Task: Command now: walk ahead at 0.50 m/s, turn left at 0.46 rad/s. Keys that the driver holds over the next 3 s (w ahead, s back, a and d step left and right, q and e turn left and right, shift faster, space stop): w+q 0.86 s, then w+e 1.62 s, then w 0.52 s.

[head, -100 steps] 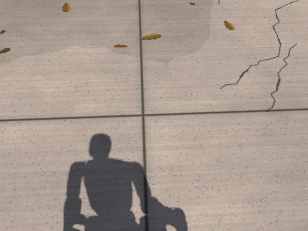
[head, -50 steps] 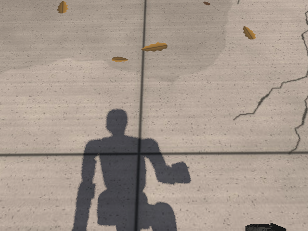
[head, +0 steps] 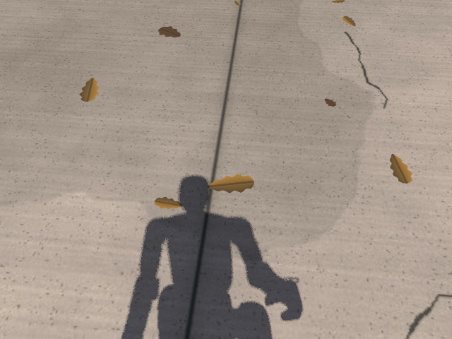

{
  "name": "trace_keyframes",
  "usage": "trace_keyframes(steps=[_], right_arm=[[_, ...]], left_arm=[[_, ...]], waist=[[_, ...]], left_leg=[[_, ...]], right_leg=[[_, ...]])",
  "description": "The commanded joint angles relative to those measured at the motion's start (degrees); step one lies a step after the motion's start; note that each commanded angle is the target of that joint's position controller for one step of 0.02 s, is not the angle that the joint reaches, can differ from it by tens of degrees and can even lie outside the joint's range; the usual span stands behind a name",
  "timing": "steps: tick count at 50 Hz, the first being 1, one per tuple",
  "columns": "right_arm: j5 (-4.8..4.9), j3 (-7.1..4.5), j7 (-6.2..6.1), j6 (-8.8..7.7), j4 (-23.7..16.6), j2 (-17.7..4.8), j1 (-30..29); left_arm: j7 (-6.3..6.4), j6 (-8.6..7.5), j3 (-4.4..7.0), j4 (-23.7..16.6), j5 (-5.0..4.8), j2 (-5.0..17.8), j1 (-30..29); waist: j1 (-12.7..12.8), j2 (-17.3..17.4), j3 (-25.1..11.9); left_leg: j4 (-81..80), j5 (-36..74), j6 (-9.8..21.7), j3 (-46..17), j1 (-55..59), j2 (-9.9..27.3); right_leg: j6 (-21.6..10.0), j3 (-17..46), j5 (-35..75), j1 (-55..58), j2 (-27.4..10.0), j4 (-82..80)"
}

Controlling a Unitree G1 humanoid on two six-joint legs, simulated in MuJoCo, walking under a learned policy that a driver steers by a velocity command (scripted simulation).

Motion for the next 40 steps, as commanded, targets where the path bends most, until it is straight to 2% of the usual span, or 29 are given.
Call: trace_keyframes(steps=[1, 3, 5, 7, 8, 9, 10, 11, 12, 13, 14, 15, 16, 17, 19, 24, 28, 30, 32, 33, 34, 35, 36, 37, 38, 39, 40], right_arm=[[-0.12, 0.57, 0.33, -0.62, -5.3, -0.8, -7.3], [-0.29, 0.44, 0.35, -0.68, -6.3, -1.2, -8.6], [-0.44, -0.06, 0.06, -0.64, -6.0, -2.0, -6.4], [-0.57, -1.12, -0.32, -0.75, -4.0, -3.8, 1.0], [-0.90, -2.04, -0.50, -1.10, -2.0, -5.3, 7.6], [-1.76, -3.70, -1.07, -1.34, 0.1, -9.3, 15.9], [-1.67, -5.25, -1.76, -1.06, -0.9, -15.4, 15.5], [0.09, -5.33, -1.76, -0.18, -0.9, -15.5, 17.5], [0.53, -4.87, -2.23, -0.01, -0.7, -13.8, 13.4], [0.77, -4.17, -2.23, -0.20, -1.1, -10.6, 10.5], [0.79, -3.69, -2.32, -0.62, -1.6, -8.9, 7.7], [1.15, -3.16, -2.54, -1.14, -1.9, -7.6, 6.5], [1.29, -2.92, -2.51, -1.79, -2.0, -7.5, 6.6], [1.49, -2.99, -2.44, -2.41, -1.7, -8.2, 7.6], [1.45, -3.40, -2.33, -2.82, -1.4, -10.1, 9.8], [1.22, -3.40, -2.16, -2.34, -1.2, -10.3, 16.4], [0.71, -3.40, -2.61, -2.08, -1.3, -10.7, 20.2], [0.31, -3.51, -2.93, -1.99, -1.7, -11.3, 20.9], [0.15, -3.78, -3.41, -2.04, -2.5, -12.3, 19.1], [0.12, -3.95, -3.44, -2.14, -3.3, -13.0, 16.7], [0.12, -4.12, -3.13, -2.40, -3.9, -13.8, 15.1], [0.65, -4.11, -2.50, -2.86, -4.2, -13.8, 13.7], [1.39, -2.95, -1.96, -3.38, -6.2, -9.5, 14.3], [3.20, -2.06, -2.18, -3.00, -7.5, -4.7, 22.3], [0.83, -2.54, -2.73, -2.09, -6.0, -10.1, 21.1], [0.18, -2.81, -2.27, -1.69, -6.1, -10.6, 16.5], [0.09, -2.64, -1.76, -1.50, -6.6, -9.6, 13.9]], left_arm=[[0.91, -0.44, 0.97, -1.3, 0.05, 7.0, 3.4], [1.40, 0.09, 1.09, -0.7, 0.27, 7.5, 4.5], [1.93, 0.59, 1.38, -0.7, 0.40, 8.8, 3.7], [2.13, 1.44, 1.93, -1.2, 0.67, 10.4, 2.3], [1.88, 1.87, 2.19, -1.8, 0.59, 11.1, 1.6], [1.43, 1.85, 2.23, -3.5, 0.25, 11.2, -0.1], [-0.02, 1.45, 1.09, -7.3, -0.25, 4.4, 1.9], [-0.42, 0.66, 2.00, -9.9, -0.16, 9.0, -5.4], [-0.69, -0.34, 1.87, -11.8, -0.49, 9.1, -10.0], [-0.64, -0.87, 1.88, -11.7, -0.64, 9.3, -9.9], [-0.45, -0.36, 2.01, -11.1, -0.08, 8.9, -9.1], [-0.53, 0.88, 1.89, -11.1, 1.04, 8.2, -7.8], [-0.75, 2.11, 1.85, -11.1, 1.69, 7.5, -7.1], [-0.99, 3.03, 1.81, -11.6, 1.97, 7.0, -7.4], [-1.29, 3.97, 1.70, -13.4, 1.92, 6.7, -10.7], [-1.61, 4.37, 1.45, -18.3, 1.45, 7.5, -23.0], [-1.99, 3.91, 0.80, -21.5, 1.08, 7.8, -30.2], [-2.09, 3.38, 0.55, -23.0, 0.77, 8.3, -32.4], [-2.01, 2.79, 0.65, -23.3, 0.53, 9.4, -30.3], [-1.74, 2.47, 0.95, -22.4, 0.38, 10.3, -26.3], [-1.20, 2.08, 1.62, -20.5, 0.30, 11.9, -19.9], [-0.48, 1.33, 2.36, -18.4, 0.58, 13.6, -11.5], [0.62, 0.97, 3.32, -18.0, 2.04, 17.7, -2.3], [0.64, 1.69, 4.25, -18.6, 2.95, 22.1, -3.7], [0.30, 2.54, 3.89, -19.1, 1.78, 17.3, -7.3], [0.15, 2.63, 2.62, -19.8, 1.18, 12.0, -11.3], [-0.10, 2.49, 1.98, -19.5, 1.21, 9.7, -13.1]], waist=[[0.8, -5.2, 4.4], [0.7, -5.3, 4.2], [-1.0, -6.5, 2.2], [-4.3, -7.9, -2.2], [-7.1, -7.5, -5.8], [-11.4, -3.7, -10.3], [-7.0, 9.8, -14.7], [-9.5, 3.9, -16.1], [-7.5, 1.1, -7.0], [-4.9, -3.0, -3.3], [-2.2, -5.4, -1.0], [-0.4, -5.1, -1.0], [0.4, -4.2, -1.7], [0.8, -3.7, -1.8], [0.3, -2.1, -1.2], [-4.2, 1.0, 0.0], [-6.9, 1.7, 0.3], [-7.3, 2.3, 0.4], [-5.4, 3.0, 0.2], [-3.1, 3.3, -0.7], [-0.5, 2.9, -3.7], [3.9, -0.1, -8.2], [6.7, -5.8, -17.1], [1.4, -19.7, -22.7], [0.2, -11.8, -17.3], [-0.1, -5.5, -8.6], [-0.7, -3.3, -4.5]], left_leg=[[-6.8, 1.1, 0.8, 4.4, 0.7, -1.4], [-9.4, -2.8, 2.2, 5.9, 1.5, -2.7], [-10.7, -8.3, 4.4, 7.9, 6.4, -5.5], [-12.0, -14.1, 7.2, 9.2, 15.0, -9.2], [-15.7, -14.2, 9.0, 8.2, 23.6, -10.5], [-20.1, -16.5, 12.3, -1.1, 37.1, -5.0], [-22.3, -14.0, 21.0, -30.3, 55.2, 13.1], [-30.2, -16.2, 23.8, -43.7, 56.3, 15.3], [-32.0, -14.1, 20.9, -34.4, 49.8, 14.2], [-33.4, -7.7, 18.0, -29.0, 42.2, 12.0], [-34.0, -1.0, 15.6, -24.1, 36.3, 8.8], [-34.4, 3.6, 14.5, -20.3, 32.5, 6.3], [-34.4, 6.5, 14.0, -18.3, 30.8, 4.9], [-34.4, 9.6, 13.9, -17.1, 29.8, 3.8], [-35.0, 10.4, 13.0, -15.6, 28.1, 2.0], [-34.5, 10.0, 9.6, -17.2, 32.6, 0.6], [-31.8, 13.0, 9.4, -19.6, 38.7, 1.3], [-29.7, 15.4, 9.2, -21.2, 40.8, 2.2], [-27.5, 17.5, 7.7, -22.5, 40.2, 2.8], [-25.0, 21.3, 6.3, -22.1, 37.6, 2.2], [-19.3, 26.8, 5.0, -21.7, 35.5, 0.9], [-8.5, 25.4, 3.6, -19.2, 31.6, -2.6], [7.4, 8.4, 2.5, -15.5, 23.8, -6.1], [22.2, -33.6, 0.8, -9.3, 6.8, -14.7], [27.6, -29.8, 1.5, -9.1, 1.4, -8.9], [26.5, -23.7, 1.2, -8.2, 1.5, -6.5], [24.0, -20.4, 0.7, -7.4, 2.7, -4.7]], right_leg=[[-2.1, 3.4, 30.8, -1.6, -16.7, -3.2], [-2.1, 2.0, 37.5, 2.8, -17.9, -0.2], [-1.7, 0.0, 52.7, 5.4, -18.6, 6.0], [-2.0, -1.3, 62.5, 5.8, -19.1, 18.8], [-1.7, -1.7, 58.5, 2.4, -18.9, 29.5], [-0.3, -2.1, 43.6, -8.9, -17.5, 45.8], [2.9, -0.8, -11.7, -34.9, -6.3, 67.3], [3.1, 11.8, -15.2, -44.7, -2.2, 74.0], [2.5, 14.3, -8.5, -49.1, -6.8, 70.2], [2.6, 13.9, -4.4, -45.6, -8.6, 64.5], [3.3, 13.9, -3.3, -41.5, -9.9, 60.1], [4.3, 14.0, -3.3, -37.7, -10.4, 57.3], [5.1, 13.9, -3.4, -35.4, -10.5, 55.1], [5.8, 13.2, -3.3, -35.0, -10.4, 53.3], [7.0, 12.1, 0.3, -36.3, -10.3, 48.8], [7.7, 11.8, 11.0, -41.9, -9.1, 36.4], [6.9, 12.1, 12.8, -43.5, -7.0, 29.2], [6.1, 12.4, 11.9, -42.3, -5.8, 25.6], [4.9, 13.2, 10.1, -36.1, -4.9, 21.0], [3.9, 13.0, 8.0, -28.9, -3.7, 18.6], [2.9, 12.3, 6.2, -19.7, -1.9, 17.3], [1.3, 13.3, 8.3, -7.7, -3.6, 13.9], [-1.3, 26.0, -3.2, 6.1, -16.7, 12.8], [-8.3, 52.6, -4.4, 17.0, -31.3, 6.6], [-8.8, 55.8, -13.6, 10.3, -29.5, 4.7], [-7.3, 45.5, -13.2, 1.4, -26.4, 3.3], [-5.9, 36.9, -6.2, -4.3, -23.3, 1.9]])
